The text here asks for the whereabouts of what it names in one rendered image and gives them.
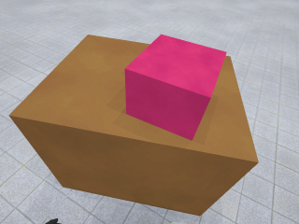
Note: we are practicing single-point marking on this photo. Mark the carton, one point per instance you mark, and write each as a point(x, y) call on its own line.
point(170, 84)

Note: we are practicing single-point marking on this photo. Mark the pedestal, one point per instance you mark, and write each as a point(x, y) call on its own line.
point(76, 121)

